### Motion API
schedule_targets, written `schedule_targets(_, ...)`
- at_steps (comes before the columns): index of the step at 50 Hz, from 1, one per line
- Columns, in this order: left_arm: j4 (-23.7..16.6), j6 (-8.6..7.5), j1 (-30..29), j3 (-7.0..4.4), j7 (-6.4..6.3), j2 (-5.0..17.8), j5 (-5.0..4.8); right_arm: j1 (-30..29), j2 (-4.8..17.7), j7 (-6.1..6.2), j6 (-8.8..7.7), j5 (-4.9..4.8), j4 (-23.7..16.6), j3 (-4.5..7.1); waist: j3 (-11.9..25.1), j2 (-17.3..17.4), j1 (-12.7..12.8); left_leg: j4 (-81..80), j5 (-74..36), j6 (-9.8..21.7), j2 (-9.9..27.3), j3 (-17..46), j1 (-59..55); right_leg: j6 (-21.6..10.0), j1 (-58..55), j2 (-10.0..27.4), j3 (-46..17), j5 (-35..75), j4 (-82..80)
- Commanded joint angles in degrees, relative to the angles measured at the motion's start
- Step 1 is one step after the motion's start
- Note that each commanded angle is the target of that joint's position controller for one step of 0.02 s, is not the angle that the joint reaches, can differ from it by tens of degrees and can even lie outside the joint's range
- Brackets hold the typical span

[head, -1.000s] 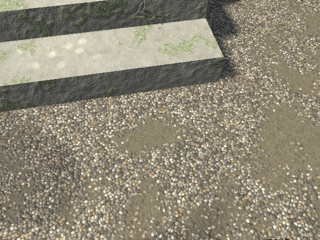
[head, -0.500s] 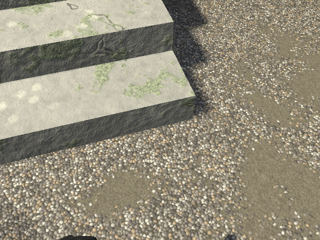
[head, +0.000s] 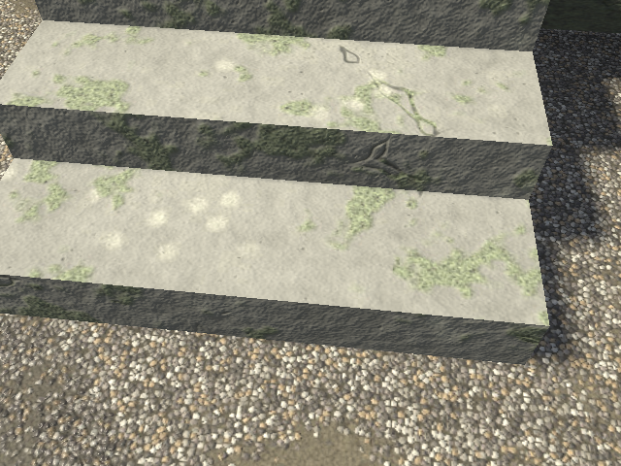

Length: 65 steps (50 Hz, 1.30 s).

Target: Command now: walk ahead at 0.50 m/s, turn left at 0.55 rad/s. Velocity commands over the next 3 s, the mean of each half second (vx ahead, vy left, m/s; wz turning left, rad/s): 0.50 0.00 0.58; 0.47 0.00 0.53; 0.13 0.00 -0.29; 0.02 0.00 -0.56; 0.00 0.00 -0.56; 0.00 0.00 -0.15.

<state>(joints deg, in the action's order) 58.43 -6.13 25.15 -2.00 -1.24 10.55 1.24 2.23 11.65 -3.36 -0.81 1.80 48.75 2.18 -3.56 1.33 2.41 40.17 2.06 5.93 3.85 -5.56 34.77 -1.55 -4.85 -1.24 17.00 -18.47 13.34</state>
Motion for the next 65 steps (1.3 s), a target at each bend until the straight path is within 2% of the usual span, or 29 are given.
schedule_targets(1,-1.62,0.29,1.64,-1.90,-0.83,9.42,0.18,-3.11,3.16,0.00,-0.62,0.25,-4.14,0.59,-1.87,-5.80,-1.92,-3.57,5.71,2.67,-2.96,-3.27,-2.67,-5.30,-1.10,17.39,-2.95,48.05,2.23)
schedule_targets(3,-1.55,1.30,1.30,-2.36,-1.04,10.85,0.37,2.77,4.64,0.39,-0.60,0.45,-2.66,1.42,1.96,-7.18,-4.54,-5.09,11.74,5.14,-6.97,-4.84,-9.96,-5.08,-2.84,17.58,-1.55,61.00,13.66)
schedule_targets(5,-2.95,2.18,0.04,-2.68,-0.44,12.00,0.10,17.64,8.69,1.18,-1.47,1.13,1.87,3.56,10.26,-4.12,-10.73,-12.18,12.97,8.94,-7.98,-0.28,-29.84,-3.13,6.95,16.28,-0.77,49.87,37.95)
schedule_targets(6,-6.44,1.91,1.07,-1.60,0.37,6.92,-1.08,21.33,15.14,2.13,-1.46,1.80,1.87,5.41,16.01,7.03,-9.87,-14.33,20.64,15.10,8.53,24.14,-47.59,-0.20,29.23,10.34,-0.72,13.93,58.67)
schedule_targets(7,-10.08,1.15,-3.68,-2.06,1.21,8.35,-0.77,20.57,17.93,2.15,-0.91,0.12,0.96,5.92,18.09,8.78,-8.60,-24.27,19.93,19.97,16.51,49.86,-52.31,1.35,44.41,-0.14,-11.90,-13.30,70.40)
schedule_targets(9,-11.68,-0.31,-10.80,-1.88,1.73,8.95,-1.01,16.01,13.69,2.86,-0.75,-1.23,1.70,4.90,5.03,-0.32,-6.29,-26.68,9.78,14.89,12.75,33.35,-39.59,0.40,48.05,6.51,-17.71,-0.81,62.96)
schedule_targets(11,-10.19,0.75,-8.10,-1.91,1.43,8.21,0.54,11.21,9.98,3.24,-1.63,-1.88,0.93,3.80,1.97,-3.31,-1.54,-27.84,-3.14,11.05,7.01,24.32,-29.67,1.31,40.20,8.65,-18.04,1.57,54.83)
schedule_targets(13,-10.20,2.74,-7.18,-1.82,1.79,7.39,1.73,11.77,9.53,3.12,-2.94,-2.28,1.03,3.35,3.54,-1.98,-0.24,-27.84,-11.16,10.71,4.63,21.08,-27.17,2.63,36.63,8.50,-17.72,1.83,51.84)
schedule_targets(16,-12.34,3.87,-12.27,-1.70,2.13,6.91,1.65,15.36,11.34,3.04,-3.64,-2.28,1.98,3.65,2.61,-0.19,-1.23,-28.79,-12.77,9.49,2.59,19.46,-26.14,4.13,39.42,8.10,-16.64,6.87,45.76)
schedule_targets(25,-19.03,3.16,-30.77,-0.49,2.46,7.75,0.61,24.68,11.93,3.75,-3.18,-1.26,3.27,3.44,0.76,2.79,-7.75,-24.85,-17.93,6.74,2.15,23.05,-35.66,3.92,43.89,3.63,-16.65,16.98,24.99)
schedule_targets(27,-19.48,2.39,-29.53,-0.22,2.10,7.91,0.13,23.80,12.12,4.41,-3.21,-0.67,2.71,3.54,1.78,3.84,-6.85,-21.69,-22.86,6.11,3.03,24.13,-36.34,2.88,39.56,2.54,-17.65,16.50,23.05)
schedule_targets(30,-15.57,1.60,-15.21,-1.27,0.61,10.99,0.32,18.20,13.51,4.11,-3.96,-1.06,1.29,3.89,6.58,2.83,0.21,-9.00,-36.24,2.89,0.11,23.84,-29.56,0.35,17.33,-1.83,-16.44,11.50,16.43)
schedule_targets(31,-13.64,0.77,-6.92,-1.90,-0.04,12.35,0.88,16.48,13.49,3.52,-4.55,-1.76,1.19,3.85,9.72,0.14,4.93,2.39,-32.65,1.76,-3.47,22.42,-24.47,-0.93,5.66,0.17,-17.16,14.76,11.82)
schedule_targets(32,-13.83,0.17,-0.30,-2.87,-0.93,16.86,2.52,17.04,8.39,3.33,-5.17,-2.49,-1.11,2.31,16.74,-6.01,6.10,17.12,-9.85,0.61,-6.87,19.50,-16.76,-3.50,-5.87,14.54,-30.07,11.88,10.76)
schedule_targets(33,-14.65,0.72,-3.11,-3.77,-0.69,21.11,3.24,25.88,4.23,3.94,-4.43,-3.73,-2.22,1.52,19.75,-18.26,-0.92,30.31,31.71,-0.21,-14.45,13.63,-3.16,-11.31,-10.87,29.42,-55.26,18.61,5.37)
schedule_targets(34,-15.25,1.36,-6.99,-3.49,-0.13,16.19,1.65,26.00,9.31,4.50,-2.98,-0.99,-0.02,1.98,15.66,-9.73,-2.72,35.05,27.19,0.36,-7.70,13.26,-0.36,-12.84,-3.36,28.25,-57.94,4.42,4.46)
schedule_targets(36,-16.15,1.39,-12.68,-1.45,0.51,8.12,0.86,17.69,9.61,3.12,-2.07,-0.09,-1.23,2.26,4.02,-1.79,-2.58,31.52,17.99,-0.73,-3.69,12.09,-0.78,-9.32,10.04,20.81,-40.33,1.40,-0.16)
schedule_targets(38,-14.37,0.72,-10.77,-1.20,0.24,7.70,0.60,15.82,8.07,1.74,-1.02,0.65,-2.30,2.01,2.21,-6.76,-2.98,30.58,14.84,-1.92,-2.23,10.72,-2.02,-7.47,13.96,16.90,-29.34,13.83,-2.06)
schedule_targets(44,-12.35,-0.55,-6.50,-1.95,0.74,8.93,0.26,7.47,5.45,0.70,0.38,0.60,-7.10,0.87,3.98,-7.31,-2.62,23.14,9.69,-4.11,-0.88,7.60,3.74,-8.21,10.60,17.08,-15.85,34.91,-1.71)
schedule_targets(48,-11.81,-0.31,-6.88,-1.45,1.57,8.91,0.26,4.65,2.48,0.56,-0.28,0.10,-7.30,-1.01,4.16,-8.10,-2.62,1.48,4.39,-4.89,-3.72,4.39,-9.80,-5.60,15.51,12.85,-9.36,50.56,1.34)
schedule_targets(51,-10.17,0.43,-4.84,-1.85,1.79,10.69,-0.93,6.01,4.16,1.61,-1.03,0.85,-5.78,-1.04,6.68,-9.99,-2.37,-7.17,3.23,-4.26,-5.10,2.69,-15.05,-4.50,10.09,12.92,-12.74,54.32,6.51)
schedule_targets(53,-9.68,1.51,-5.01,-1.83,1.55,10.07,-1.93,15.36,5.16,2.46,-2.86,1.90,-1.91,-0.83,9.42,-6.45,-6.82,-20.73,-7.97,-3.46,-5.59,1.99,-27.85,-3.04,12.72,9.49,-12.18,47.03,19.81)
schedule_targets(54,-10.58,1.52,-3.25,-0.97,1.43,7.33,-2.57,18.37,8.39,2.83,-4.00,3.13,-0.89,-0.31,13.17,-0.91,-7.03,-19.02,-31.52,-3.03,3.43,8.13,-39.74,-0.77,21.55,6.95,-12.29,25.26,27.95)
schedule_targets(55,-10.93,2.17,3.79,0.98,1.27,-0.22,-3.97,19.73,10.18,3.23,-4.12,3.05,-1.27,-0.28,20.84,12.06,-4.16,-11.92,-65.00,4.68,21.43,21.56,-50.94,1.64,31.27,1.30,-12.00,-16.13,42.56)
schedule_targets(56,-8.54,4.52,5.38,0.35,0.08,2.50,-4.38,18.94,9.39,3.73,-3.23,0.14,-1.67,0.04,26.45,9.24,-5.76,-11.89,-58.75,9.99,21.00,17.66,-44.22,1.38,26.55,1.86,-17.53,-20.22,51.19)
schedule_targets(57,-9.23,5.43,2.18,-0.33,-0.08,5.01,-2.95,14.51,7.64,4.07,-2.61,-0.57,-2.81,-0.46,20.21,6.79,-4.54,-15.62,-44.81,9.49,17.74,15.43,-36.70,1.93,28.15,2.60,-17.68,-17.93,55.43)
schedule_targets(58,-10.13,6.03,-1.04,-0.79,-0.10,5.60,-1.14,9.33,5.92,4.78,-2.15,-0.47,-3.85,-1.22,13.12,5.54,-2.72,-18.99,-32.44,7.51,15.17,13.26,-28.17,2.40,28.54,3.39,-17.17,-14.88,56.72)
schedule_targets(60,-10.02,7.76,-0.72,-1.62,0.03,6.26,0.77,3.99,4.96,6.26,-1.69,-0.46,-5.13,-1.84,7.06,6.05,0.50,-22.75,-23.39,5.36,11.69,7.61,-16.04,3.68,24.16,2.97,-15.46,-9.44,58.16)
schedule_targets(65,-11.83,8.91,-1.35,-1.47,-0.58,3.23,0.04,4.78,5.65,7.09,-1.05,-0.17,-4.29,-0.76,7.39,7.34,0.69,-20.88,-13.47,4.98,9.96,2.91,-16.29,2.67,22.09,1.99,-13.34,-9.12,44.30)
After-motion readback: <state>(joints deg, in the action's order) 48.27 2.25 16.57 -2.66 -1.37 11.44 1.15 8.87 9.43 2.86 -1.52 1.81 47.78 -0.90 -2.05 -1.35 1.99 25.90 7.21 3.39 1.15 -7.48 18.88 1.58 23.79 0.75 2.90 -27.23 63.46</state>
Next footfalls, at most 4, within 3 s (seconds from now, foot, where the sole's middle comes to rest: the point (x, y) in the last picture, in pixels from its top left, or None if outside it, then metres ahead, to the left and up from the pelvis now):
0.10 left None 0.20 0.08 -0.77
0.64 right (332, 428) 0.54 0.01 -0.77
1.08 left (198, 411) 0.56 0.30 -0.77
1.44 right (299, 432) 0.53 0.08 -0.77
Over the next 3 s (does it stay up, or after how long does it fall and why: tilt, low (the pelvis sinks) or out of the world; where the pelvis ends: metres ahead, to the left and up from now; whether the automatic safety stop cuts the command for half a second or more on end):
stays up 0.35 0.16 0.01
